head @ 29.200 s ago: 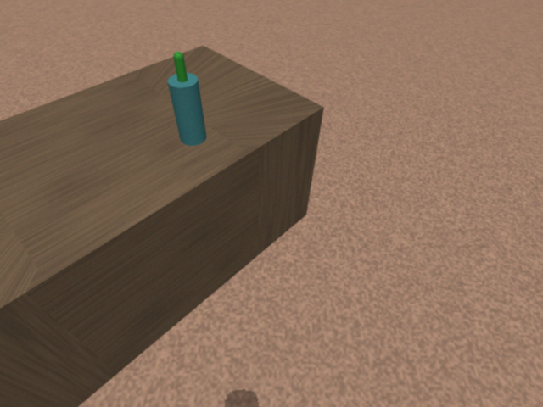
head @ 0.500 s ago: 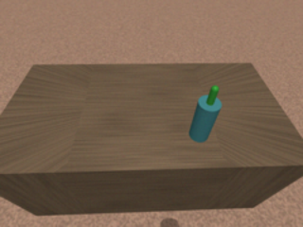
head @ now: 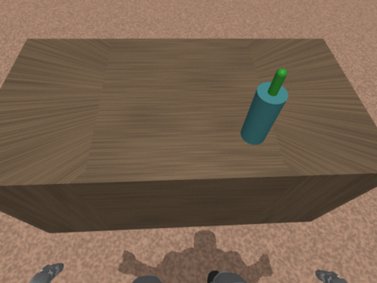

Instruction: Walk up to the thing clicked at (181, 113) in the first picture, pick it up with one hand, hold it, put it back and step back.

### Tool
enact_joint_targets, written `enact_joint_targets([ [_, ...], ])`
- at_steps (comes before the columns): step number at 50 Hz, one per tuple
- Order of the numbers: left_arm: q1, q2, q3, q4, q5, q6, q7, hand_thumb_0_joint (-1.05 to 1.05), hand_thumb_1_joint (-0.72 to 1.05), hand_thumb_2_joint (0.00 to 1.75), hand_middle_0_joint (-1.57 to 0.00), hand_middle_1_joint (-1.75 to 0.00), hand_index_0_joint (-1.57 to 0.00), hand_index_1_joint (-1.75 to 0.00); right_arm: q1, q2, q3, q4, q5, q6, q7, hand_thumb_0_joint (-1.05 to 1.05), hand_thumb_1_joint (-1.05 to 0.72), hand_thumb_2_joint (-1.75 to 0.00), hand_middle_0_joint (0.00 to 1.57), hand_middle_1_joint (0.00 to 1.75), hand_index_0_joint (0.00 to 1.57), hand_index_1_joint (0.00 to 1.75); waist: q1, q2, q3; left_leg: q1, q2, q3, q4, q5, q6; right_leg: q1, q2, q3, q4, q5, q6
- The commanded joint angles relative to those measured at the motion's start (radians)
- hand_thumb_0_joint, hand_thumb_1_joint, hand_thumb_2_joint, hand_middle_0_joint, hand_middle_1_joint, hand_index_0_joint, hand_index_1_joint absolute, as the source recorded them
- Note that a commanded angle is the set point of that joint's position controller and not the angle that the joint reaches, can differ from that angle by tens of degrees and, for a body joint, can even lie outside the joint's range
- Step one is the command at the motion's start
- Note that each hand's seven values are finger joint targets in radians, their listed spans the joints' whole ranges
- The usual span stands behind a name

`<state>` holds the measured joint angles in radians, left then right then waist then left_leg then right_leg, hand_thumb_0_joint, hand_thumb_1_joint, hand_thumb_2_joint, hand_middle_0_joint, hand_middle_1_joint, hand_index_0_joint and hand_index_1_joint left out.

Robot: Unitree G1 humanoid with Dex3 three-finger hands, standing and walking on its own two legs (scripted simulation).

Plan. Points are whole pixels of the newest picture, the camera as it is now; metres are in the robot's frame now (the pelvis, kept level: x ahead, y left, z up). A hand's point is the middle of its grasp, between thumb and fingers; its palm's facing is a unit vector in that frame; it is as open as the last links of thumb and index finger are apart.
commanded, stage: step back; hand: right
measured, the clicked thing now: (265, 107) +0.56 -0.22 -0.03
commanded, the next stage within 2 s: none
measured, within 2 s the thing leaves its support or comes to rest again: neither
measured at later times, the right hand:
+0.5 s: hand out of the picture +0.00 -0.25 -0.16, palm faces +0.05 +0.92 -0.39, open 7.4 cm
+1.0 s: hand out of the picture -0.14 -0.23 -0.13, palm faces -0.02 +0.89 -0.45, open 7.4 cm
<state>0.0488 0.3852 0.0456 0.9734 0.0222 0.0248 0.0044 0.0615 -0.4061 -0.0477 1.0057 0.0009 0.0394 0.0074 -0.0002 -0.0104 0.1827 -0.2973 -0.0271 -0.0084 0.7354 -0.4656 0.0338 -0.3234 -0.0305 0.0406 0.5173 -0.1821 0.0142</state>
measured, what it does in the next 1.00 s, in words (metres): walks backwards: right foot, then left foot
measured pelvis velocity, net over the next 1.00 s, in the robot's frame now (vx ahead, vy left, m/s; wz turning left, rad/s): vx -0.21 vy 0.04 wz -0.04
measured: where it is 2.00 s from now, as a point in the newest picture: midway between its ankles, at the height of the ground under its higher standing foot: outside the picture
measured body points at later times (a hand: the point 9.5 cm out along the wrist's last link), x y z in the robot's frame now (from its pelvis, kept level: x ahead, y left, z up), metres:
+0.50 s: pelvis -0.09 +0.03 -0.01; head -0.02 +0.02 +0.43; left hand +0.04 +0.33 -0.14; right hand +0.00 -0.29 -0.13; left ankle -0.04 +0.11 -0.73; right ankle -0.11 -0.10 -0.74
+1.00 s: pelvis -0.21 +0.04 +0.00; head -0.15 +0.07 +0.45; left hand -0.08 +0.34 -0.13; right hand -0.14 -0.27 -0.10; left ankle -0.19 +0.15 -0.73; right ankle -0.22 -0.11 -0.64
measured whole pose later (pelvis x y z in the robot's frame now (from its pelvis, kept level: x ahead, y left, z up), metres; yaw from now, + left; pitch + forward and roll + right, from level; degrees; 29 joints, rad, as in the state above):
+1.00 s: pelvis -0.21 +0.04 +0.00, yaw -2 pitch -2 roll -2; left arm 0.12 0.39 0.08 0.80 0.02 0.09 0.01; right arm 0.18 -0.35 -0.03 0.88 -0.04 0.01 -0.02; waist 0.00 -0.05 0.17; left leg -0.24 0.00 -0.03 0.55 -0.27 0.03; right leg -0.48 0.13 0.17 1.16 -0.49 -0.01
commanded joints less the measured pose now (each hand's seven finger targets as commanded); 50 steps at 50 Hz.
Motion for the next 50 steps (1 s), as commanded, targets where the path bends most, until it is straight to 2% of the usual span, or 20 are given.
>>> enact_joint_targets([
  [1,-0.089,0.238,0.05,-0.139,0.002,0.003,0.018,0.0,0.9,0.9,-0.2,-0.3,-0.2,-0.3,0.173,-0.165,-0.052,-0.049,-0.006,-0.013,-0.006,0.0,-0.9,-0.9,0.2,0.3,0.2,0.3,-0.056,-0.148,-0.285,0.104,0.041,-0.023,-0.172,0.247,0.011,0.069,-0.168,0.117,0.047,0.334,-0.156],
  [3,-0.078,0.162,0.035,-0.17,-0.016,0.015,0.022,0.0,0.9,0.9,-0.2,-0.3,-0.2,-0.3,0.137,-0.286,-0.083,-0.069,-0.03,-0.025,-0.013,0.0,-0.9,-0.9,0.2,0.3,0.2,0.3,-0.048,0.212,-0.239,0.21,0.292,-0.362,-0.393,0.749,0.075,-0.159,0.127,0.03,0.344,-0.182,-0.047],
  [4,-0.04,0.166,0.04,-0.156,-0.01,0.029,0.032,0.0,0.9,0.9,-0.2,-0.3,-0.2,-0.3,0.128,-0.292,-0.087,-0.088,-0.044,-0.03,-0.017,0.0,-0.9,-0.9,0.2,0.3,0.2,0.3,-0.028,0.149,-0.242,0.21,0.345,-0.372,-0.361,0.854,0.113,-0.19,0.151,0.124,0.464,-0.415,-0.04],
  [7,0.006,0.185,0.048,-0.135,-0.006,0.034,0.043,0.0,0.9,0.9,-0.2,-0.3,-0.2,-0.3,0.046,-0.289,-0.09,-0.131,-0.031,-0.031,-0.031,0.0,-0.9,-0.9,0.2,0.3,0.2,0.3,-0.019,0.185,-0.218,0.134,0.38,-0.363,-0.362,0.816,0.191,-0.174,0.146,0.19,0.667,-0.409,-0.039],
  [10,0.073,0.19,0.059,-0.134,-0.015,0.032,0.031,0.0,0.9,0.9,-0.2,-0.3,-0.2,-0.3,0.004,-0.21,-0.065,-0.162,-0.037,-0.041,-0.043,0.0,-0.9,-0.9,0.2,0.3,0.2,0.3,0.032,0.145,-0.196,0.2,0.255,-0.197,-0.287,0.841,0.154,-0.219,0.151,0.183,0.72,-0.289,-0.026],
  [18,0.057,0.166,0.069,-0.2,-0.004,0.011,0.019,0.0,0.9,0.9,-0.2,-0.3,-0.2,-0.3,0.138,-0.218,-0.076,-0.174,-0.021,-0.035,-0.047,0.0,-0.9,-0.9,0.2,0.3,0.2,0.3,-0.047,0.134,-0.244,0.354,0.283,-0.196,-0.236,0.811,0.179,-0.127,0.084,0.081,0.323,-0.295,0.014],
  [23,0.168,0.159,0.077,-0.158,0.01,0.002,0.011,0.0,0.9,0.9,-0.2,-0.3,-0.2,-0.3,0.069,-0.233,-0.077,-0.206,-0.014,-0.023,-0.034,0.0,-0.9,-0.9,0.2,0.3,0.2,0.3,0.004,0.142,-0.281,0.195,0.265,-0.176,-0.192,0.622,0.138,0.101,0.068,-0.008,0.0,-0.114,-0.031],
  [25,0.206,0.201,0.09,-0.15,0.02,-0.008,0.013,0.0,0.9,0.9,-0.2,-0.3,-0.2,-0.3,0.037,-0.202,-0.064,-0.216,0.0,-0.02,-0.03,0.0,-0.9,-0.9,0.2,0.3,0.2,0.3,0.03,0.031,-0.296,0.057,0.217,-0.146,-0.126,0.457,0.075,0.205,-0.012,0.111,-0.074,0.09,-0.071],
  [26,0.185,0.255,0.103,-0.168,0.022,-0.011,0.011,0.0,0.9,0.9,-0.2,-0.3,-0.2,-0.3,0.024,-0.174,-0.054,-0.23,0.005,-0.021,-0.028,0.0,-0.9,-0.9,0.2,0.3,0.2,0.3,0.025,-0.112,-0.254,-0.072,0.092,-0.091,-0.018,0.284,0.014,0.199,-0.137,0.298,-0.112,0.169,-0.147],
  [27,0.105,0.318,0.11,-0.196,0.011,-0.005,0.005,0.0,0.9,0.9,-0.2,-0.3,-0.2,-0.3,0.014,-0.152,-0.055,-0.22,0.004,-0.014,-0.036,0.0,-0.9,-0.9,0.2,0.3,0.2,0.3,0.043,-0.286,-0.18,-0.068,-0.059,-0.003,0.204,-0.097,-0.03,0.021,-0.312,0.462,-0.198,0.202,-0.311],
  [28,0.047,0.314,0.11,-0.231,0.022,-0.011,0.007,0.0,0.9,0.9,-0.2,-0.3,-0.2,-0.3,0.04,-0.172,-0.064,-0.207,-0.003,-0.007,-0.04,0.0,-0.9,-0.9,0.2,0.3,0.2,0.3,0.029,-0.27,-0.126,-0.046,-0.037,-0.093,0.373,-0.186,-0.039,-0.076,-0.356,0.505,-0.207,0.217,-0.347],
  [32,0.023,0.202,0.09,-0.258,0.007,-0.01,0.02,0.0,0.9,0.9,-0.2,-0.3,-0.2,-0.3,0.11,-0.168,-0.048,-0.171,0.004,-0.017,-0.035,0.0,-0.9,-0.9,0.2,0.3,0.2,0.3,0.001,-0.129,-0.152,-0.116,-0.095,-0.119,0.421,-0.065,-0.038,0.063,-0.169,0.203,-0.098,0.413,-0.235],
  [38,0.097,0.198,0.088,-0.28,0.016,0.012,0.022,0.0,0.9,0.9,-0.2,-0.3,-0.2,-0.3,0.138,-0.147,-0.036,-0.2,-0.007,-0.042,-0.046,0.0,-0.9,-0.9,0.2,0.3,0.2,0.3,0.036,-0.2,-0.277,-0.138,0.003,-0.039,-0.046,-0.035,-0.051,0.37,-0.173,0.183,0.037,0.496,-0.214],
  [41,0.072,0.213,0.079,-0.295,-0.004,0.034,0.009,0.0,0.9,0.9,-0.2,-0.3,-0.2,-0.3,0.203,-0.147,-0.055,-0.175,-0.022,-0.055,-0.044,0.0,-0.9,-0.9,0.2,0.3,0.2,0.3,-0.003,-0.169,-0.277,0.072,0.006,0.007,-0.407,0.338,-0.033,0.238,-0.113,0.135,0.153,0.35,-0.143],
  [42,0.097,0.178,0.069,-0.302,-0.008,0.04,0.005,0.0,0.9,0.9,-0.2,-0.3,-0.2,-0.3,0.181,-0.193,-0.071,-0.184,-0.037,-0.058,-0.043,0.0,-0.9,-0.9,0.2,0.3,0.2,0.3,0.013,-0.076,-0.28,0.184,0.105,-0.135,-0.397,0.429,-0.004,0.073,-0.052,0.113,0.205,0.158,-0.096],
  [43,0.113,0.133,0.062,-0.307,-0.011,0.041,0.005,0.0,0.9,0.9,-0.2,-0.3,-0.2,-0.3,0.143,-0.295,-0.094,-0.196,-0.054,-0.055,-0.04,0.0,-0.9,-0.9,0.2,0.3,0.2,0.3,0.024,0.197,-0.265,0.278,0.328,-0.429,-0.404,0.606,0.081,-0.193,0.112,0.031,0.38,-0.293,-0.043],
  [44,0.03,0.184,0.084,-0.311,0.006,0.039,0.024,0.0,0.9,0.9,-0.2,-0.3,-0.2,-0.3,0.146,-0.369,-0.108,-0.214,-0.04,-0.052,-0.035,0.0,-0.9,-0.9,0.2,0.3,0.2,0.3,-0.051,0.234,-0.225,0.068,0.463,-0.524,-0.417,0.584,0.237,-0.142,0.128,0.108,0.542,-0.483,-0.018],
  [45,-0.007,0.215,0.093,-0.304,0.012,0.04,0.027,0.0,0.9,0.9,-0.2,-0.3,-0.2,-0.3,0.107,-0.358,-0.109,-0.22,-0.037,-0.059,-0.043,0.0,-0.9,-0.9,0.2,0.3,0.2,0.3,-0.049,0.222,-0.179,-0.014,0.502,-0.592,-0.443,0.55,0.283,-0.111,0.099,0.184,0.684,-0.455,-0.02],
  [47,0.07,0.189,0.094,-0.265,-0.008,0.038,0.016,0.0,0.9,0.9,-0.2,-0.3,-0.2,-0.3,0.028,-0.252,-0.072,-0.232,-0.045,-0.062,-0.045,0.0,-0.9,-0.9,0.2,0.3,0.2,0.3,0.028,0.113,-0.171,0.067,0.31,-0.273,-0.353,0.704,0.192,-0.158,0.142,0.206,0.756,-0.348,-0.025],
  [50,0.131,0.189,0.104,-0.245,-0.004,0.038,0.007,0.0,0.9,0.9,-0.2,-0.3,-0.2,-0.3,0.068,-0.207,-0.068,-0.231,-0.032,-0.063,-0.044,0.0,-0.9,-0.9,0.2,0.3,0.2,0.3,0.03,0.123,-0.179,0.161,0.243,-0.193,-0.31,0.735,0.147,-0.192,0.159,0.169,0.764,-0.283,-0.008],
])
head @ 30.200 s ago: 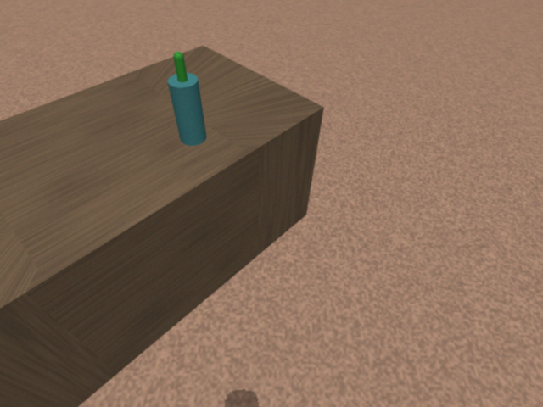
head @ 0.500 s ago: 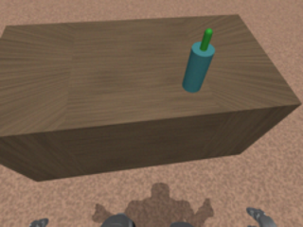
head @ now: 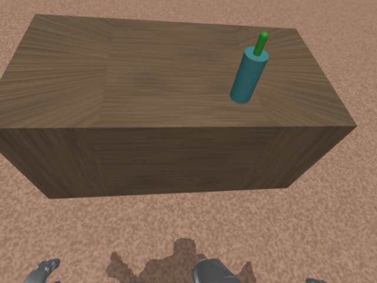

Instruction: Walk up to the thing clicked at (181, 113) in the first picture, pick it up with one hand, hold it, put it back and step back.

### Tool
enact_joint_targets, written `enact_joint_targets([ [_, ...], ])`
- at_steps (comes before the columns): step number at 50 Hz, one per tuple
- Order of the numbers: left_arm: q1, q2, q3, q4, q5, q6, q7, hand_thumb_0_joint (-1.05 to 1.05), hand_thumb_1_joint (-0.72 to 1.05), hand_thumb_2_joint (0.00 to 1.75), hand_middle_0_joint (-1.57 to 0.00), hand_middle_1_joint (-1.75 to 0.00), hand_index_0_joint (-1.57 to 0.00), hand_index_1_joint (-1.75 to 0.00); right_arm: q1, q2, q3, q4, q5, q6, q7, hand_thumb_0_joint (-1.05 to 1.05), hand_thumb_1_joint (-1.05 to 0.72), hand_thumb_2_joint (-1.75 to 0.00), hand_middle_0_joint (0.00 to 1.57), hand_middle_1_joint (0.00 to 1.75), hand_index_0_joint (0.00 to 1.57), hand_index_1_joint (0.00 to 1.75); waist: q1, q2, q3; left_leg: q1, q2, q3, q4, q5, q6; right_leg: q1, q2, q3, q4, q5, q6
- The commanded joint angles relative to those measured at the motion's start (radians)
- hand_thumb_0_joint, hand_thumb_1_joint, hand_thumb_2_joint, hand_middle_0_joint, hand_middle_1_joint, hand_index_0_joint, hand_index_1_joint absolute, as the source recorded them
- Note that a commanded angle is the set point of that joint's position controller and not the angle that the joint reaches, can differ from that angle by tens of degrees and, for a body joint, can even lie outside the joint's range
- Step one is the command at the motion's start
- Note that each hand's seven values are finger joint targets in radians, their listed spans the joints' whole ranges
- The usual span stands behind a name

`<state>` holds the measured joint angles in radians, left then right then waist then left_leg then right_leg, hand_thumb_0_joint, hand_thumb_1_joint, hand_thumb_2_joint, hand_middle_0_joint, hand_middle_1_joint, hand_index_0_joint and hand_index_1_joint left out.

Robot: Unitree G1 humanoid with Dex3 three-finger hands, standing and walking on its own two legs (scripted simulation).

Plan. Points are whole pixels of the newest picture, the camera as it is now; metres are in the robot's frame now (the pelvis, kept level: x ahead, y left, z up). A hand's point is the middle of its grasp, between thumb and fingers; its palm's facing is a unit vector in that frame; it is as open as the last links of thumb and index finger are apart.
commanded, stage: step back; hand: right
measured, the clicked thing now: (250, 68) +0.78 -0.23 -0.04
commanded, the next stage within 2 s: none
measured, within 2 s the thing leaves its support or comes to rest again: neither
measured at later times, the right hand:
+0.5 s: hand out of the picture -0.08 -0.33 -0.17, palm faces -0.02 +0.92 -0.38, open 7.4 cm
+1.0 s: hand out of the picture -0.18 -0.36 -0.15, palm faces -0.06 +0.89 -0.44, open 7.4 cm
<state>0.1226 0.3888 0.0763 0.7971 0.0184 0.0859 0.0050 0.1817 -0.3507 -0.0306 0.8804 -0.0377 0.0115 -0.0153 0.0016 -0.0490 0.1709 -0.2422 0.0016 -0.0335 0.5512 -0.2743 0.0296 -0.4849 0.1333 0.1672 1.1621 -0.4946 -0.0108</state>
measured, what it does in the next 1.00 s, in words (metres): walks backwards: right foot, then left foot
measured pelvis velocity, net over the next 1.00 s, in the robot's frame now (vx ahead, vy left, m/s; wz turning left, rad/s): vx -0.33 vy -0.09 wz -0.03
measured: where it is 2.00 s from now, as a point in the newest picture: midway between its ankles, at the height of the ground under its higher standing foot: outside the picture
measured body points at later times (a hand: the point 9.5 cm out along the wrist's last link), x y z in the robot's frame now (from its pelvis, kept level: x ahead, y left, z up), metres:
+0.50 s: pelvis -0.16 -0.05 -0.01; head -0.11 -0.08 +0.44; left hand -0.05 +0.26 -0.10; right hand -0.08 -0.38 -0.14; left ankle -0.18 +0.09 -0.66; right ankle -0.12 -0.16 -0.74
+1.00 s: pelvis -0.33 -0.09 -0.02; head -0.27 -0.08 +0.42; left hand -0.25 +0.23 -0.14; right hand -0.18 -0.41 -0.12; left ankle -0.24 +0.05 -0.74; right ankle -0.37 -0.23 -0.74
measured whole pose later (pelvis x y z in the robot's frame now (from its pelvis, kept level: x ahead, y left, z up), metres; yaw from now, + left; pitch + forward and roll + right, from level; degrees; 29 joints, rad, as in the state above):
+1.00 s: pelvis -0.33 -0.09 -0.02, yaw -2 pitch -2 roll -1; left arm 0.18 0.40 0.07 0.86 0.03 0.04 0.01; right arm 0.07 -0.41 -0.04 0.80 -0.03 0.03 -0.01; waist 0.04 0.00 0.18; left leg -0.43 0.08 0.01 0.69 -0.23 -0.02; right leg -0.22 0.01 0.06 0.65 -0.41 0.02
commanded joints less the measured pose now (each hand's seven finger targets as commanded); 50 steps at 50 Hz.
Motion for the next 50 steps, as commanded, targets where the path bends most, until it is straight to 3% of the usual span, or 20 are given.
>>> enact_joint_targets([
  [1,0.052,0.17,0.07,-0.075,0.002,-0.026,0.007,0.0,0.9,0.9,-0.2,-0.3,-0.2,-0.3,-0.021,-0.258,-0.085,-0.101,0.006,-0.032,-0.02,0.0,-0.9,-0.9,0.2,0.3,0.2,0.3,0.011,0.171,-0.179,0.161,0.207,-0.169,-0.11,0.567,0.151,-0.045,-0.01,0.034,0.07,0.032,0.031],
  [6,0.041,0.166,0.061,-0.086,0.008,-0.033,0.007,0.0,0.9,0.9,-0.2,-0.3,-0.2,-0.3,0.018,-0.283,-0.103,-0.127,0.01,-0.024,-0.025,0.0,-0.9,-0.9,0.2,0.3,0.2,0.3,-0.035,0.218,-0.232,0.247,0.275,-0.191,-0.086,0.515,0.215,0.004,-0.072,-0.015,-0.179,-0.023,0.056],
  [10,0.1,0.164,0.06,-0.046,0.009,-0.043,-0.005,0.0,0.9,0.9,-0.2,-0.3,-0.2,-0.3,-0.033,-0.306,-0.105,-0.151,0.004,-0.006,-0.017,0.0,-0.9,-0.9,0.2,0.3,0.2,0.3,-0.013,0.268,-0.273,0.131,0.248,-0.162,-0.046,0.384,0.181,0.184,-0.115,-0.11,-0.485,0.038,0.026],
  [12,0.208,0.157,0.063,0.007,0.012,-0.047,-0.01,0.0,0.9,0.9,-0.2,-0.3,-0.2,-0.3,-0.079,-0.322,-0.103,-0.164,0.013,0.007,-0.013,0.0,-0.9,-0.9,0.2,0.3,0.2,0.3,0.04,0.258,-0.288,0.033,0.232,-0.14,-0.002,0.299,0.143,0.325,-0.113,-0.156,-0.712,0.215,-0.002],
  [13,0.227,0.18,0.07,0.018,0.021,-0.053,-0.008,0.0,0.9,0.9,-0.2,-0.3,-0.2,-0.3,-0.088,-0.292,-0.09,-0.167,0.021,0.012,-0.011,0.0,-0.9,-0.9,0.2,0.3,0.2,0.3,0.053,0.204,-0.281,-0.057,0.185,-0.13,0.039,0.199,0.092,0.375,-0.122,-0.12,-0.743,0.261,-0.018],
  [14,0.205,0.253,0.091,0.004,0.035,-0.056,-0.01,0.0,0.9,0.9,-0.2,-0.3,-0.2,-0.3,-0.087,-0.242,-0.08,-0.177,0.029,0.014,-0.011,0.0,-0.9,-0.9,0.2,0.3,0.2,0.3,0.048,0.003,-0.228,-0.238,0.047,-0.108,0.175,-0.013,0.025,0.371,-0.263,0.143,-0.783,0.202,-0.069],
  [15,0.11,0.331,0.106,-0.048,0.029,-0.053,-0.014,0.0,0.9,0.9,-0.2,-0.3,-0.2,-0.3,-0.064,-0.2,-0.068,-0.184,0.029,0.015,-0.021,0.0,-0.9,-0.9,0.2,0.3,0.2,0.3,0.038,-0.193,-0.167,-0.309,-0.105,-0.018,0.37,-0.296,-0.03,0.228,-0.434,0.316,-0.87,0.125,-0.174],
  [16,0.032,0.387,0.113,-0.079,0.036,-0.05,-0.01,0.0,0.9,0.9,-0.2,-0.3,-0.2,-0.3,-0.08,-0.25,-0.093,-0.168,0.025,0.02,-0.038,0.0,-0.9,-0.9,0.2,0.3,0.2,0.3,0.068,-0.264,-0.112,-0.226,-0.069,-0.091,0.577,-0.367,-0.04,-0.01,-0.555,0.422,-0.932,0.095,-0.286],
  [20,-0.108,0.211,0.074,-0.107,0.027,-0.054,0.004,0.0,0.9,0.9,-0.2,-0.3,-0.2,-0.3,0.045,-0.241,-0.074,-0.082,0.039,0.011,-0.026,0.0,-0.9,-0.9,0.2,0.3,0.2,0.3,-0.036,-0.116,-0.088,-0.235,-0.129,-0.121,0.665,-0.143,-0.04,0.09,-0.299,0.012,-0.795,0.322,-0.132],
  [26,0.035,0.202,0.074,-0.106,0.031,-0.048,0.024,0.0,0.9,0.9,-0.2,-0.3,-0.2,-0.3,0.026,-0.21,-0.056,-0.108,0.019,-0.014,-0.032,0.0,-0.9,-0.9,0.2,0.3,0.2,0.3,0.059,-0.167,-0.206,-0.286,-0.059,-0.042,0.373,-0.273,-0.066,0.456,-0.394,0.047,-0.676,0.636,-0.215],
  [29,0.025,0.211,0.067,-0.118,0.021,-0.039,0.027,0.0,0.9,0.9,-0.2,-0.3,-0.2,-0.3,0.084,-0.208,-0.061,-0.087,0.013,-0.019,-0.026,0.0,-0.9,-0.9,0.2,0.3,0.2,0.3,0.046,-0.174,-0.263,-0.163,-0.015,-0.001,0.089,-0.192,-0.036,0.48,-0.396,0.042,-0.584,0.727,-0.185],
  [31,0.0,0.222,0.057,-0.125,0.007,-0.025,0.016,0.0,0.9,0.9,-0.2,-0.3,-0.2,-0.3,0.152,-0.211,-0.07,-0.048,0.015,-0.021,-0.023,0.0,-0.9,-0.9,0.2,0.3,0.2,0.3,0.004,-0.093,-0.29,-0.02,-0.04,0.05,-0.147,0.07,-0.02,0.413,-0.333,-0.02,-0.495,0.623,-0.128],
  [32,-0.005,0.195,0.045,-0.137,0.007,-0.02,0.012,0.0,0.9,0.9,-0.2,-0.3,-0.2,-0.3,0.148,-0.241,-0.083,-0.047,0.004,-0.019,-0.023,0.0,-0.9,-0.9,0.2,0.3,0.2,0.3,0.004,-0.031,-0.286,0.055,0.026,-0.052,-0.156,0.151,0.011,0.286,-0.297,-0.034,-0.474,0.477,-0.083],
  [33,0.008,0.157,0.036,-0.143,0.002,-0.019,0.007,0.0,0.9,0.9,-0.2,-0.3,-0.2,-0.3,0.125,-0.323,-0.101,-0.06,-0.012,-0.016,-0.022,0.0,-0.9,-0.9,0.2,0.3,0.2,0.3,0.016,0.175,-0.266,0.121,0.229,-0.329,-0.176,0.276,0.095,0.07,-0.179,-0.108,-0.32,0.201,-0.027],
  [34,-0.072,0.185,0.051,-0.156,-0.003,-0.019,0.015,0.0,0.9,0.9,-0.2,-0.3,-0.2,-0.3,0.068,-0.411,-0.113,-0.087,-0.008,-0.01,-0.013,0.0,-0.9,-0.9,0.2,0.3,0.2,0.3,-0.021,0.279,-0.225,-0.006,0.394,-0.472,-0.21,0.362,0.243,0.026,-0.081,-0.135,-0.133,-0.129,0.001],
  [35,-0.092,0.206,0.062,-0.148,0.009,-0.017,0.023,0.0,0.9,0.9,-0.2,-0.3,-0.2,-0.3,0.013,-0.425,-0.118,-0.106,-0.011,-0.016,-0.02,0.0,-0.9,-0.9,0.2,0.3,0.2,0.3,-0.029,0.289,-0.179,-0.136,0.462,-0.547,-0.235,0.366,0.309,0.072,-0.105,-0.021,0.038,-0.168,0.008],
  [39,0.022,0.188,0.061,-0.075,-0.007,-0.014,0.008,0.0,0.9,0.9,-0.2,-0.3,-0.2,-0.3,-0.062,-0.282,-0.076,-0.123,-0.006,-0.021,-0.031,0.0,-0.9,-0.9,0.2,0.3,0.2,0.3,0.049,0.14,-0.161,-0.033,0.245,-0.177,-0.103,0.545,0.184,0.0,-0.027,0.02,0.16,-0.018,0.0],
  [45,0.05,0.149,0.032,-0.064,0.002,-0.054,0.01,0.0,0.9,0.9,-0.2,-0.3,-0.2,-0.3,0.003,-0.272,-0.082,-0.115,0.003,-0.001,-0.021,0.0,-0.9,-0.9,0.2,0.3,0.2,0.3,-0.007,0.257,-0.24,0.217,0.246,-0.144,-0.017,0.503,0.2,0.044,-0.125,-0.085,-0.371,-0.022,0.041],
  [49,0.16,0.159,0.036,0.037,0.011,-0.086,0.016,0.0,0.9,0.9,-0.2,-0.3,-0.2,-0.3,-0.051,-0.298,-0.083,-0.115,0.013,0.032,-0.002,0.0,-0.9,-0.9,0.2,0.3,0.2,0.3,0.025,0.24,-0.316,0.096,0.191,-0.097,0.104,0.31,0.129,0.312,-0.098,-0.188,-0.832,0.249,0.009],
  [50,0.162,0.213,0.051,0.051,0.023,-0.094,0.018,0.0,0.9,0.9,-0.2,-0.3,-0.2,-0.3,-0.055,-0.247,-0.067,-0.122,0.015,0.034,0.0,0.0,-0.9,-0.9,0.2,0.3,0.2,0.3,0.027,0.13,-0.298,-0.071,0.133,-0.082,0.18,0.133,0.085,0.385,-0.156,-0.037,-0.792,0.272,-0.012],
])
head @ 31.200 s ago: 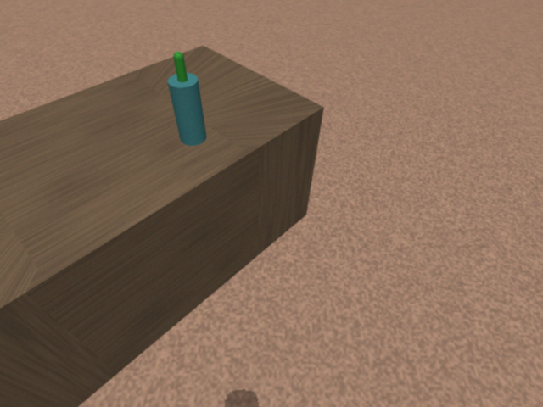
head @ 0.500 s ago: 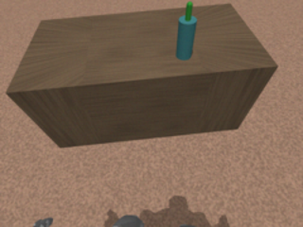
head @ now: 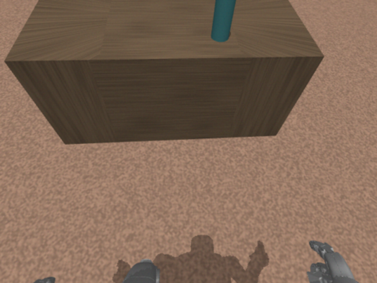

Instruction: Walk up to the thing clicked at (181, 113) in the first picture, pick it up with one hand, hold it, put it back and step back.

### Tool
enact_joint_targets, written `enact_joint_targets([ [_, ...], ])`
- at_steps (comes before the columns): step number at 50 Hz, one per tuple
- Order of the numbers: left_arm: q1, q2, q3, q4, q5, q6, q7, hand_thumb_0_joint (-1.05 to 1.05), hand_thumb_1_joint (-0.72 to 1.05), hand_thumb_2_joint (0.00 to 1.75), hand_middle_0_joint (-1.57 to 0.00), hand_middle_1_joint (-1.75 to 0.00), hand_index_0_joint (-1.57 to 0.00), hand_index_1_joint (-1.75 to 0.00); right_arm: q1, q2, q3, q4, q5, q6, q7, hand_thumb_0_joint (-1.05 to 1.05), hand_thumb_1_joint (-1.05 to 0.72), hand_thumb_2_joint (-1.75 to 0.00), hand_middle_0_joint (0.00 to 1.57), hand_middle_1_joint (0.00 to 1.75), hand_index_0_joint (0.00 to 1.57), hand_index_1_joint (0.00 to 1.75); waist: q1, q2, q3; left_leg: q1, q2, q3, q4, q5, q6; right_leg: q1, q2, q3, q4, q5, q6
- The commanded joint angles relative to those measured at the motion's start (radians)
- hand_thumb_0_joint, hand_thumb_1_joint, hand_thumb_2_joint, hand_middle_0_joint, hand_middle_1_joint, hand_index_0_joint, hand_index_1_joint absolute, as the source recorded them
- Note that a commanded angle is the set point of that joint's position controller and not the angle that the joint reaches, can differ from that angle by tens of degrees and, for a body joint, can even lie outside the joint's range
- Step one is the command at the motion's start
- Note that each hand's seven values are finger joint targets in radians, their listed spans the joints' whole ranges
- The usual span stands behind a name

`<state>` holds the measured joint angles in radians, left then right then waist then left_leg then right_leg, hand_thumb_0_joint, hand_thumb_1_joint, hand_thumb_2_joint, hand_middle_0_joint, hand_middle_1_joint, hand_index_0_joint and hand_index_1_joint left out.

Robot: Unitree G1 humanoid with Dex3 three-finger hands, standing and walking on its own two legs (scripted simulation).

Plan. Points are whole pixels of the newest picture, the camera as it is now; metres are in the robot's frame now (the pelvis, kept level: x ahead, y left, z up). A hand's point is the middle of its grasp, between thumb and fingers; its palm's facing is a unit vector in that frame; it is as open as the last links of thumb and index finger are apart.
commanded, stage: step back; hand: right
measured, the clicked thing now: (224, 6) +1.12 -0.11 -0.02
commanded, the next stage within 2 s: stand in 1.18 s
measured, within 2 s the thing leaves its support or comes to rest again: neither
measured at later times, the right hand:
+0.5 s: hand out of the picture -0.01 -0.26 -0.14, palm faces -0.11 +0.93 -0.34, open 7.4 cm
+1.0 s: hand out of the picture +0.08 -0.24 -0.14, palm faces -0.15 +0.92 -0.37, open 7.4 cm
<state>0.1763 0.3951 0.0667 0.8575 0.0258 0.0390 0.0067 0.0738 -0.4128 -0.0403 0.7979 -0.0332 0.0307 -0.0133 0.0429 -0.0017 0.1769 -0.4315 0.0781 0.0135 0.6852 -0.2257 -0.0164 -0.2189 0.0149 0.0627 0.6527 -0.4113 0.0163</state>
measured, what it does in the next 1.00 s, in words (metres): steps on the spot: left foot, then left foot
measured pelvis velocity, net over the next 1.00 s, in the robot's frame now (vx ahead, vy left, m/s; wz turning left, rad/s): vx -0.03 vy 0.01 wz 0.09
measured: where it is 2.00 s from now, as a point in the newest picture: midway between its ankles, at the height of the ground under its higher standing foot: outside the picture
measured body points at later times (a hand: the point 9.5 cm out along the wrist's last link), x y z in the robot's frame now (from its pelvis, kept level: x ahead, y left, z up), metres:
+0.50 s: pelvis -0.07 -0.01 +0.02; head -0.07 -0.01 +0.47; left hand -0.04 +0.32 -0.10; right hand +0.00 -0.31 -0.11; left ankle -0.09 +0.12 -0.72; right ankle -0.04 -0.13 -0.70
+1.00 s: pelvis -0.03 +0.01 +0.01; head -0.01 +0.02 +0.46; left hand +0.01 +0.33 -0.12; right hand +0.08 -0.29 -0.11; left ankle +0.00 +0.14 -0.72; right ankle -0.03 -0.13 -0.72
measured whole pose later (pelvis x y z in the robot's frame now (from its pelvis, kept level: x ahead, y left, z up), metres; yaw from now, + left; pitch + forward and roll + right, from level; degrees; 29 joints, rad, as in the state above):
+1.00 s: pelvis -0.03 +0.01 +0.01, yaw +5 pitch -2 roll +0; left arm 0.16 0.39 0.03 1.00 0.01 -0.01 0.00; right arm 0.14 -0.35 -0.03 1.03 -0.03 0.00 0.00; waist 0.03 -0.01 0.10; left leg -0.30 0.02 -0.01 0.61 -0.26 -0.01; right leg -0.23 -0.03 -0.01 0.62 -0.35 0.00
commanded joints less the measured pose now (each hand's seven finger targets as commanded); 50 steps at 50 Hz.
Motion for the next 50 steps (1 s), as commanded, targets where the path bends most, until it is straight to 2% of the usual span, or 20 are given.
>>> enact_joint_targets([
  [1,0.105,0.3,0.086,-0.02,0.027,-0.051,0.015,0.0,0.9,0.9,-0.2,-0.3,-0.2,-0.3,0.042,-0.128,-0.042,-0.066,0.015,0.011,-0.002,0.0,-0.9,-0.9,0.2,0.3,0.2,0.3,-0.005,-0.181,-0.256,-0.142,-0.089,-0.087,0.164,-0.229,0.06,0.149,-0.223,0.361,-0.297,0.126,-0.111],
  [2,0.017,0.388,0.102,-0.057,0.028,-0.046,0.014,0.0,0.9,0.9,-0.2,-0.3,-0.2,-0.3,-0.003,-0.16,-0.059,-0.071,0.009,0.016,-0.017,0.0,-0.9,-0.9,0.2,0.3,0.2,0.3,0.031,-0.229,-0.199,-0.052,-0.111,-0.158,0.332,-0.382,0.017,-0.144,-0.419,0.499,-0.347,0.052,-0.28],
  [3,-0.076,0.379,0.099,-0.077,0.018,-0.049,0.02,0.0,0.9,0.9,-0.2,-0.3,-0.2,-0.3,0.014,-0.202,-0.081,-0.048,0.015,0.017,-0.019,0.0,-0.9,-0.9,0.2,0.3,0.2,0.3,-0.005,-0.224,-0.126,0.024,-0.066,-0.206,0.428,-0.355,0.018,-0.309,-0.445,0.519,-0.376,0.005,-0.298],
  [6,-0.11,0.246,0.066,-0.068,0.02,-0.059,0.023,0.0,0.9,0.9,-0.2,-0.3,-0.2,-0.3,0.064,-0.179,-0.064,0.013,0.027,0.008,-0.004,0.0,-0.9,-0.9,0.2,0.3,0.2,0.3,-0.047,-0.101,-0.109,-0.034,-0.154,-0.172,0.452,-0.222,0.017,-0.147,-0.242,0.179,-0.239,0.233,-0.202],
  [11,0.01,0.263,0.081,-0.031,0.031,-0.065,0.013,0.0,0.9,0.9,-0.2,-0.3,-0.2,-0.3,0.049,-0.156,-0.051,0.019,0.005,-0.029,0.012,0.0,-0.9,-0.9,0.2,0.3,0.2,0.3,0.032,-0.185,-0.158,-0.057,-0.093,-0.073,0.075,-0.285,-0.008,0.079,-0.225,0.197,-0.239,-0.092,-0.192],
  [14,-0.034,0.267,0.07,-0.034,0.02,-0.049,-0.001,0.0,0.9,0.9,-0.2,-0.3,-0.2,-0.3,0.141,-0.139,-0.063,0.073,-0.002,-0.052,0.016,0.0,-0.9,-0.9,0.2,0.3,0.2,0.3,-0.022,-0.207,-0.179,0.207,-0.099,-0.008,-0.309,-0.199,0.02,-0.024,-0.231,0.158,-0.175,-0.076,-0.167],
  [15,0.001,0.224,0.046,-0.03,0.019,-0.043,-0.002,0.0,0.9,0.9,-0.2,-0.3,-0.2,-0.3,0.167,-0.158,-0.077,0.1,-0.008,-0.059,0.012,0.0,-0.9,-0.9,0.2,0.3,0.2,0.3,-0.027,-0.122,-0.195,0.337,-0.102,-0.056,-0.371,-0.136,0.034,-0.102,-0.181,0.104,-0.066,-0.014,-0.128],
  [17,-0.013,0.135,0.018,-0.038,-0.009,-0.044,0.0,0.0,0.9,0.9,-0.2,-0.3,-0.2,-0.3,0.155,-0.283,-0.095,0.086,-0.02,-0.066,0.007,0.0,-0.9,-0.9,0.2,0.3,0.2,0.3,-0.046,0.181,-0.158,0.381,0.223,-0.597,-0.492,-0.532,0.179,-0.433,-0.008,-0.1,0.181,-0.128,-0.027],
  [18,-0.11,0.24,0.05,-0.029,0.007,-0.051,0.003,0.0,0.9,0.9,-0.2,-0.3,-0.2,-0.3,0.143,-0.34,-0.107,0.087,-0.009,-0.063,0.014,0.0,-0.9,-0.9,0.2,0.3,0.2,0.3,-0.082,0.139,-0.072,0.128,0.293,-0.672,-0.531,-0.689,0.271,-0.316,-0.068,-0.006,0.254,-0.167,-0.029],
  [21,-0.015,0.206,0.043,0.009,-0.008,-0.065,-0.02,0.0,0.9,0.9,-0.2,-0.3,-0.2,-0.3,0.039,-0.206,-0.07,0.07,-0.018,-0.074,0.017,0.0,-0.9,-0.9,0.2,0.3,0.2,0.3,-0.013,0.131,-0.049,0.158,0.119,-0.329,-0.435,-0.385,0.178,-0.229,-0.067,-0.024,0.147,-0.044,-0.043],
  [24,-0.027,0.187,0.045,0.023,-0.003,-0.073,-0.025,0.0,0.9,0.9,-0.2,-0.3,-0.2,-0.3,0.117,-0.22,-0.083,0.098,-0.014,-0.074,0.022,0.0,-0.9,-0.9,0.2,0.3,0.2,0.3,-0.055,0.173,-0.093,0.183,0.097,-0.294,-0.401,-0.289,0.166,-0.15,-0.03,-0.084,0.043,-0.022,-0.03],
  [27,0.061,0.165,0.043,0.069,0.004,-0.093,-0.007,0.0,0.9,0.9,-0.2,-0.3,-0.2,-0.3,0.073,-0.171,-0.064,0.081,0.006,-0.045,0.024,0.0,-0.9,-0.9,0.2,0.3,0.2,0.3,0.009,0.127,-0.154,0.09,0.052,-0.172,-0.213,-0.201,0.12,0.107,0.011,-0.113,-0.234,0.116,-0.042],
  [28,0.109,0.198,0.056,0.091,0.01,-0.099,0.001,0.0,0.9,0.9,-0.2,-0.3,-0.2,-0.3,0.083,-0.123,-0.049,0.072,0.01,-0.042,0.02,0.0,-0.9,-0.9,0.2,0.3,0.2,0.3,0.025,0.023,-0.175,0.004,0.002,-0.132,-0.075,-0.205,0.091,0.209,-0.045,0.011,-0.265,0.096,-0.049],
  [29,0.148,0.275,0.079,0.092,0.025,-0.107,0.01,0.0,0.9,0.9,-0.2,-0.3,-0.2,-0.3,0.098,-0.065,-0.031,0.051,0.015,-0.046,0.019,0.0,-0.9,-0.9,0.2,0.3,0.2,0.3,0.041,-0.184,-0.187,-0.175,-0.135,-0.079,0.165,-0.277,0.046,0.295,-0.248,0.359,-0.387,-0.03,-0.115],
  [31,0.023,0.334,0.089,0.044,0.019,-0.104,0.007,0.0,0.9,0.9,-0.2,-0.3,-0.2,-0.3,0.131,-0.167,-0.064,0.084,-0.001,-0.04,0.002,0.0,-0.9,-0.9,0.2,0.3,0.2,0.3,0.013,-0.103,-0.082,-0.108,-0.072,-0.15,0.269,-0.356,0.029,0.006,-0.426,0.523,-0.45,-0.331,-0.251],
  [35,-0.012,0.239,0.061,0.045,0.005,-0.117,0.008,0.0,0.9,0.9,-0.2,-0.3,-0.2,-0.3,0.167,-0.145,-0.058,0.133,0.006,-0.046,0.017,0.0,-0.9,-0.9,0.2,0.3,0.2,0.3,-0.017,-0.087,-0.085,-0.046,-0.054,-0.165,0.207,-0.19,0.026,0.004,-0.269,0.226,-0.385,-0.01,-0.173],
  [43,-0.063,0.218,0.029,0.032,-0.009,-0.086,0.004,0.0,0.9,0.9,-0.2,-0.3,-0.2,-0.3,0.156,-0.114,-0.051,0.168,0.005,-0.053,0.009,0.0,-0.9,-0.9,0.2,0.3,0.2,0.3,-0.047,-0.125,-0.185,0.28,-0.083,0.006,-0.206,0.045,0.021,-0.075,-0.202,0.019,-0.134,0.434,-0.122],
  [45,-0.034,0.172,0.011,0.035,-0.02,-0.078,0.006,0.0,0.9,0.9,-0.2,-0.3,-0.2,-0.3,0.143,-0.163,-0.06,0.167,-0.002,-0.06,-0.002,0.0,-0.9,-0.9,0.2,0.3,0.2,0.3,-0.038,0.012,-0.223,0.327,0.046,-0.147,-0.232,0.265,0.065,-0.103,-0.131,-0.028,-0.039,0.389,-0.062],
  [47,-0.012,0.175,0.011,0.07,-0.034,-0.059,0.013,0.0,0.9,0.9,-0.2,-0.3,-0.2,-0.3,0.024,-0.237,-0.059,0.142,0.008,-0.059,-0.001,0.0,-0.9,-0.9,0.2,0.3,0.2,0.3,-0.004,0.134,-0.219,0.112,0.199,-0.326,-0.304,0.087,0.189,0.025,-0.037,-0.068,-0.009,-0.003,-0.036],
  [50,-0.002,0.185,0.011,0.103,-0.02,-0.077,0.011,0.0,0.9,0.9,-0.2,-0.3,-0.2,-0.3,-0.022,-0.161,-0.028,0.155,0.012,-0.055,0.003,0.0,-0.9,-0.9,0.2,0.3,0.2,0.3,0.011,0.089,-0.239,0.12,0.093,-0.182,-0.222,0.192,0.092,0.116,-0.098,0.0,-0.167,0.222,-0.051],
])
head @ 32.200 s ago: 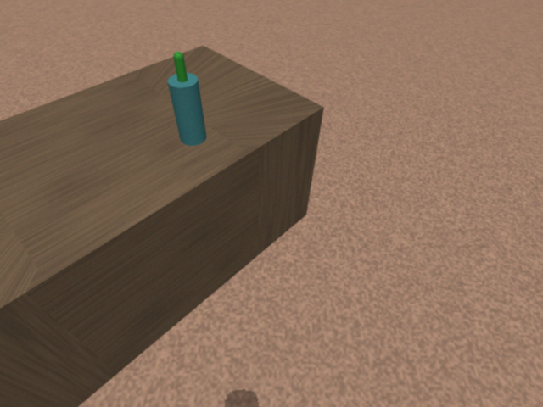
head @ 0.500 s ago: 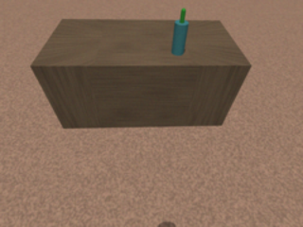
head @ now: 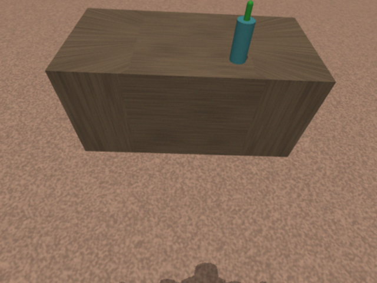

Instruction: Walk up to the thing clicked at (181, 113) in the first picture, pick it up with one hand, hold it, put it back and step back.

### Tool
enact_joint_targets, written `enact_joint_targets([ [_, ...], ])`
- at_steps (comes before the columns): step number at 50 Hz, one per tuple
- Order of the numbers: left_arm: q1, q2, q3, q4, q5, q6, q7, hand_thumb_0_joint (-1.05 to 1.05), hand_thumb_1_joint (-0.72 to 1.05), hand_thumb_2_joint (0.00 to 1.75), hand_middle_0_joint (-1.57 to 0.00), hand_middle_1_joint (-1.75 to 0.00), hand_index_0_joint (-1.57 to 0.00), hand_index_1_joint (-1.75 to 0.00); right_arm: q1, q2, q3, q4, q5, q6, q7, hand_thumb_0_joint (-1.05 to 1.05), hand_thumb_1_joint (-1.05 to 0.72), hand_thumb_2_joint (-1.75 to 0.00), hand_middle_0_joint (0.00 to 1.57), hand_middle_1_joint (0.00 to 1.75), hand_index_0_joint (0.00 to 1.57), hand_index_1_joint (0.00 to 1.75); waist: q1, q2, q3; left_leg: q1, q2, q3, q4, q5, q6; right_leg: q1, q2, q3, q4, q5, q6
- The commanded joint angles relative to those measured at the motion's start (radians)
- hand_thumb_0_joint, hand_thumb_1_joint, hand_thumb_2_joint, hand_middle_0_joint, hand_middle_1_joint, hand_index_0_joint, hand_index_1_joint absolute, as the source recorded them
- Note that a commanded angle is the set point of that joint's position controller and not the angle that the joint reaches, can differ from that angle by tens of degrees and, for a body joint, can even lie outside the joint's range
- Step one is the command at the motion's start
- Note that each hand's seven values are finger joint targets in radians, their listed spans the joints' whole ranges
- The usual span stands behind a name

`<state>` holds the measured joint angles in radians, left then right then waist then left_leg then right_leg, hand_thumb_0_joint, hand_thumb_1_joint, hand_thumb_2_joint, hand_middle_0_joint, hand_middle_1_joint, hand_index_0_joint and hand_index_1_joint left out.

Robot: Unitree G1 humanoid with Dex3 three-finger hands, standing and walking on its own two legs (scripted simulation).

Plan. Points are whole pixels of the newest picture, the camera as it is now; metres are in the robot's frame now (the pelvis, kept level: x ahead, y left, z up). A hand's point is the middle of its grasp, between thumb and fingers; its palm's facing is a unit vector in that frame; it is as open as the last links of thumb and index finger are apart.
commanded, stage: step back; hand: right
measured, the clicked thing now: (243, 33) +1.13 -0.22 -0.03
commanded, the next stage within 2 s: stand in 0.18 s
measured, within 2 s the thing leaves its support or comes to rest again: neither
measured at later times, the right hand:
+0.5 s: hand out of the picture +0.11 -0.24 -0.13, palm faces +0.00 +0.94 -0.33, open 7.4 cm
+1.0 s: hand out of the picture +0.06 -0.25 -0.14, palm faces +0.01 +0.95 -0.32, open 7.4 cm
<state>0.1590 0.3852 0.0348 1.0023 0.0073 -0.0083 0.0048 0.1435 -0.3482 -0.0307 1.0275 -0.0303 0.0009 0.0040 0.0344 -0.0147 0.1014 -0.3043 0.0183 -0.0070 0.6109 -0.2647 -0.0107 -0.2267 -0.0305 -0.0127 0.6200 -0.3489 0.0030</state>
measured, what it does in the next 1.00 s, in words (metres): stands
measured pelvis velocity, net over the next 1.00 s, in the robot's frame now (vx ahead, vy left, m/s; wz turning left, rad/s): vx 0.01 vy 0.00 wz -0.03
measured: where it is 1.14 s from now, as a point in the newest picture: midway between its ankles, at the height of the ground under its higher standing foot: outside the picture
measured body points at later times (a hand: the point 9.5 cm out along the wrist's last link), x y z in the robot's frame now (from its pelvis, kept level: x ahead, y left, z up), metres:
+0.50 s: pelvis +0.01 +0.01 +0.02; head +0.02 +0.01 +0.47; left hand +0.10 +0.31 -0.11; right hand +0.11 -0.29 -0.11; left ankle +0.04 +0.13 -0.73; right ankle -0.01 -0.13 -0.73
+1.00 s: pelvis +0.01 +0.00 +0.02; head +0.02 +0.00 +0.47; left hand +0.09 +0.30 -0.11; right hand +0.06 -0.30 -0.12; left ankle +0.04 +0.13 -0.73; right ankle -0.01 -0.13 -0.73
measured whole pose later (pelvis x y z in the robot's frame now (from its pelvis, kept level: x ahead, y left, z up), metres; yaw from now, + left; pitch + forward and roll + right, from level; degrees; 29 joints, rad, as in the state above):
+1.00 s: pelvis +0.01 +0.00 +0.02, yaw -1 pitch -2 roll +0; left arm 0.12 0.35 -0.01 1.14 0.01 -0.02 -0.01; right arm 0.10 -0.35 -0.01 1.16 -0.01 -0.01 0.01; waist -0.01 0.00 0.06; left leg -0.16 0.03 0.02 0.33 -0.13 -0.02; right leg -0.10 -0.02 0.01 0.34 -0.21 0.02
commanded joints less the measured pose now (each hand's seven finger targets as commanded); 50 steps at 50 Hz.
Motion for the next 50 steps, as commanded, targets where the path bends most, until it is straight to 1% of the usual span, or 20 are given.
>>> enact_joint_targets([
  [1,0.015,0.218,0.047,-0.04,-0.001,-0.035,0.012,0.0,0.9,0.9,-0.2,-0.3,-0.2,-0.3,-0.088,-0.216,-0.034,-0.074,0.013,-0.028,-0.016,0.0,-0.9,-0.9,0.2,0.3,0.2,0.3,0.006,0.078,-0.183,0.038,0.112,-0.115,-0.106,0.274,0.064,0.105,-0.074,0.106,-0.146,0.27,-0.046],
  [2,-0.014,0.231,0.047,-0.038,-0.003,-0.035,0.011,0.0,0.9,0.9,-0.2,-0.3,-0.2,-0.3,-0.076,-0.217,-0.035,-0.063,0.015,-0.028,-0.016,0.0,-0.9,-0.9,0.2,0.3,0.2,0.3,-0.012,0.076,-0.176,0.055,0.095,-0.101,-0.112,0.246,0.049,0.078,-0.087,0.118,-0.144,0.284,-0.05],
  [3,-0.039,0.225,0.043,-0.038,-0.005,-0.031,0.011,0.0,0.9,0.9,-0.2,-0.3,-0.2,-0.3,-0.076,-0.212,-0.033,-0.049,0.015,-0.028,-0.016,0.0,-0.9,-0.9,0.2,0.3,0.2,0.3,-0.02,0.09,-0.173,0.072,0.105,-0.108,-0.142,0.24,0.048,0.072,-0.086,0.103,-0.137,0.285,-0.046],
  [6,-0.041,0.199,0.033,-0.022,-0.006,-0.031,0.014,0.0,0.9,0.9,-0.2,-0.3,-0.2,-0.3,-0.105,-0.217,-0.032,-0.031,0.015,-0.031,-0.014,0.0,-0.9,-0.9,0.2,0.3,0.2,0.3,-0.009,0.085,-0.202,0.138,0.137,-0.115,-0.16,0.385,0.069,0.084,-0.065,0.068,-0.147,0.328,-0.028],
  [8,-0.057,0.199,0.032,-0.006,-0.003,-0.03,0.014,0.0,0.9,0.9,-0.2,-0.3,-0.2,-0.3,-0.129,-0.212,-0.033,-0.021,0.016,-0.028,-0.015,0.0,-0.9,-0.9,0.2,0.3,0.2,0.3,-0.014,0.069,-0.189,0.133,0.137,-0.106,-0.171,0.369,0.067,0.089,-0.066,0.066,-0.171,0.333,-0.023],
  [9,-0.051,0.163,0.007,0.019,-0.008,-0.029,0.008,0.0,0.9,0.9,-0.2,-0.3,-0.2,-0.3,-0.09,-0.214,-0.027,-0.014,0.027,-0.034,-0.011,0.0,-0.9,-0.9,0.2,0.3,0.2,0.3,-0.034,0.052,-0.186,0.167,0.127,-0.112,-0.197,0.343,0.055,0.098,-0.079,0.079,-0.208,0.325,-0.026],
  [10,-0.068,0.167,0.009,0.021,-0.009,-0.028,0.005,0.0,0.9,0.9,-0.2,-0.3,-0.2,-0.3,-0.088,-0.22,-0.027,-0.007,0.024,-0.036,-0.01,0.0,-0.9,-0.9,0.2,0.3,0.2,0.3,-0.036,0.06,-0.173,0.169,0.133,-0.115,-0.228,0.324,0.054,0.098,-0.073,0.077,-0.215,0.289,-0.019],
  [13,-0.081,0.17,0.005,0.035,-0.005,-0.03,0.002,0.0,0.9,0.9,-0.2,-0.3,-0.2,-0.3,-0.125,-0.214,-0.029,0.0,0.023,-0.039,-0.006,0.0,-0.9,-0.9,0.2,0.3,0.2,0.3,-0.033,0.046,-0.161,0.189,0.125,-0.102,-0.25,0.312,0.044,0.1,-0.079,0.074,-0.26,0.285,-0.014],
  [15,-0.093,0.177,0.004,0.044,-0.002,-0.032,0.003,0.0,0.9,0.9,-0.2,-0.3,-0.2,-0.3,-0.137,-0.206,-0.028,0.004,0.024,-0.039,-0.005,0.0,-0.9,-0.9,0.2,0.3,0.2,0.3,-0.033,0.023,-0.17,0.226,0.124,-0.091,-0.251,0.354,0.041,0.102,-0.09,0.076,-0.275,0.322,-0.016],
  [20,-0.108,0.18,0.005,0.058,-0.001,-0.035,0.003,0.0,0.9,0.9,-0.2,-0.3,-0.2,-0.3,-0.147,-0.197,-0.026,0.017,0.024,-0.042,-0.002,0.0,-0.9,-0.9,0.2,0.3,0.2,0.3,-0.033,0.013,-0.157,0.234,0.121,-0.08,-0.285,0.33,0.032,0.113,-0.098,0.078,-0.307,0.305,-0.01],
  [23,-0.106,0.175,0.003,0.064,0.001,-0.032,0.001,0.0,0.9,0.9,-0.2,-0.3,-0.2,-0.3,-0.148,-0.206,-0.029,0.026,0.022,-0.038,-0.001,0.0,-0.9,-0.9,0.2,0.3,0.2,0.3,-0.033,0.026,-0.129,0.202,0.114,-0.078,-0.317,0.223,0.025,0.101,-0.095,0.083,-0.338,0.225,-0.008],
  [25,-0.108,0.176,0.001,0.068,0.003,-0.034,0.001,0.0,0.9,0.9,-0.2,-0.3,-0.2,-0.3,-0.153,-0.204,-0.028,0.031,0.022,-0.036,0.002,0.0,-0.9,-0.9,0.2,0.3,0.2,0.3,-0.033,0.016,-0.125,0.19,0.111,-0.078,-0.321,0.195,0.025,0.11,-0.099,0.086,-0.35,0.208,-0.009],
  [26,-0.105,0.181,0.003,0.067,0.004,-0.036,0.001,0.0,0.9,0.9,-0.2,-0.3,-0.2,-0.3,-0.143,-0.201,-0.027,0.032,0.022,-0.036,0.001,0.0,-0.9,-0.9,0.2,0.3,0.2,0.3,-0.036,0.01,-0.143,0.211,0.109,-0.07,-0.314,0.206,0.026,0.113,-0.106,0.092,-0.351,0.238,-0.011],
  [28,-0.104,0.179,0.002,0.072,0.003,-0.035,0.001,0.0,0.9,0.9,-0.2,-0.3,-0.2,-0.3,-0.139,-0.203,-0.025,0.041,0.022,-0.034,0.002,0.0,-0.9,-0.9,0.2,0.3,0.2,0.3,-0.035,0.02,-0.12,0.179,0.104,-0.075,-0.333,0.143,0.022,0.107,-0.102,0.09,-0.362,0.185,-0.009],
  [31,-0.104,0.185,0.002,0.075,0.005,-0.033,0.0,0.0,0.9,0.9,-0.2,-0.3,-0.2,-0.3,-0.132,-0.199,-0.024,0.049,0.021,-0.032,0.003,0.0,-0.9,-0.9,0.2,0.3,0.2,0.3,-0.038,0.006,-0.112,0.195,0.104,-0.076,-0.337,0.121,0.019,0.074,-0.099,0.09,-0.369,0.143,-0.012],
  [35,-0.095,0.181,0.001,0.075,0.004,-0.033,0.001,0.0,0.9,0.9,-0.2,-0.3,-0.2,-0.3,-0.121,-0.207,-0.027,0.056,0.02,-0.031,0.004,0.0,-0.9,-0.9,0.2,0.3,0.2,0.3,-0.038,0.012,-0.111,0.183,0.107,-0.079,-0.339,0.132,0.017,0.083,-0.097,0.09,-0.369,0.143,-0.014],
  [38,-0.09,0.185,0.002,0.073,0.001,-0.029,-0.002,0.0,0.9,0.9,-0.2,-0.3,-0.2,-0.3,-0.1,-0.21,-0.024,0.064,0.019,-0.03,0.003,0.0,-0.9,-0.9,0.2,0.3,0.2,0.3,-0.042,0.03,-0.102,0.165,0.102,-0.08,-0.351,0.062,0.016,0.07,-0.096,0.099,-0.371,0.101,-0.018],
  [40,-0.079,0.184,0.002,0.074,0.003,-0.029,-0.003,0.0,0.9,0.9,-0.2,-0.3,-0.2,-0.3,-0.108,-0.213,-0.025,0.062,0.02,-0.033,0.002,0.0,-0.9,-0.9,0.2,0.3,0.2,0.3,-0.035,0.034,-0.119,0.188,0.11,-0.083,-0.345,0.096,0.019,0.078,-0.099,0.099,-0.357,0.145,-0.021],
  [43,-0.081,0.181,0.002,0.071,0.0,-0.031,-0.002,0.0,0.9,0.9,-0.2,-0.3,-0.2,-0.3,-0.09,-0.207,-0.022,0.064,0.021,-0.037,0.001,0.0,-0.9,-0.9,0.2,0.3,0.2,0.3,-0.039,0.024,-0.147,0.205,0.118,-0.078,-0.324,0.205,0.023,0.102,-0.101,0.096,-0.342,0.214,-0.02],
  [50,-0.082,0.186,-0.001,0.069,-0.001,-0.029,0.001,0.0,0.9,0.9,-0.2,-0.3,-0.2,-0.3,-0.075,-0.206,-0.016,0.072,0.024,-0.032,-0.003,0.0,-0.9,-0.9,0.2,0.3,0.2,0.3,-0.048,-0.009,-0.14,0.224,0.117,-0.068,-0.307,0.251,0.019,0.092,-0.103,0.098,-0.349,0.273,-0.016],
])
